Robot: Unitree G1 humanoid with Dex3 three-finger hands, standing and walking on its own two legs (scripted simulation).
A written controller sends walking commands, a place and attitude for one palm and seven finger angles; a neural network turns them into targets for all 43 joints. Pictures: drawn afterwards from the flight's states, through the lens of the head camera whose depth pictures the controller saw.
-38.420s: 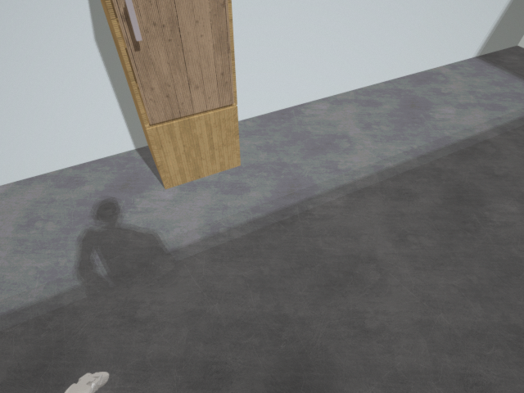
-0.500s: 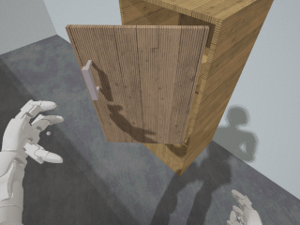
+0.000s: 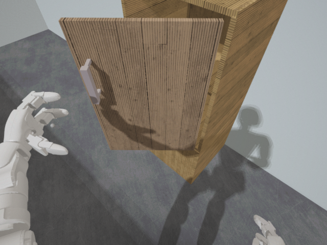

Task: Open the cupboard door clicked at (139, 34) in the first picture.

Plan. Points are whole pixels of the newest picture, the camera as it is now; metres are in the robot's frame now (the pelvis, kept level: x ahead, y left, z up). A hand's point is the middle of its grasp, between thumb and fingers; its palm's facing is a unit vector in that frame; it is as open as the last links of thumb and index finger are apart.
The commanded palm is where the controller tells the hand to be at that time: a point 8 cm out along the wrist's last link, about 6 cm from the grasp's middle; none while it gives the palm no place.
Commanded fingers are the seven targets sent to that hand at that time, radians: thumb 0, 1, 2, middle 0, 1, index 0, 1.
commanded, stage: move the hooked fingers beside the handle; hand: left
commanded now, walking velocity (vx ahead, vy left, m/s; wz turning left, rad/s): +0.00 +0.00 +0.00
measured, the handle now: (92, 82) +0.53 +0.24 +0.10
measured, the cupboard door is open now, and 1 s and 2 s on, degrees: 42 42 42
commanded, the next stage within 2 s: none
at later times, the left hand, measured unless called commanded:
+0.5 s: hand (59, 111) +0.40 +0.28 +0.11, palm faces +0.05 -1.00 -0.01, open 14.0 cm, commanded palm +0.37 +0.33 +0.11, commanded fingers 0.00 -0.50 0.30 -0.30 -1.20 -0.30 -1.20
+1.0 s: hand (64, 96) +0.45 +0.28 +0.12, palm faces +0.03 -1.00 -0.01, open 14.0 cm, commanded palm +0.42 +0.34 +0.10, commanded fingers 0.00 -0.50 0.30 -0.30 -1.20 -0.30 -1.20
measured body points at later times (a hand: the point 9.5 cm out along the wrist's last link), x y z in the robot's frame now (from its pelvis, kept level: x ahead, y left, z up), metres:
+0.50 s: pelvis +0.01 +0.01 +0.00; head +0.06 +0.02 +0.45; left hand +0.39 +0.33 +0.11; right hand +0.11 -0.25 -0.10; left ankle -0.02 +0.10 -0.72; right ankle +0.04 -0.09 -0.72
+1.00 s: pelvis +0.01 +0.01 -0.01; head +0.08 +0.02 +0.44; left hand +0.44 +0.34 +0.12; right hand +0.05 -0.26 -0.12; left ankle -0.02 +0.10 -0.72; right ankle +0.04 -0.09 -0.72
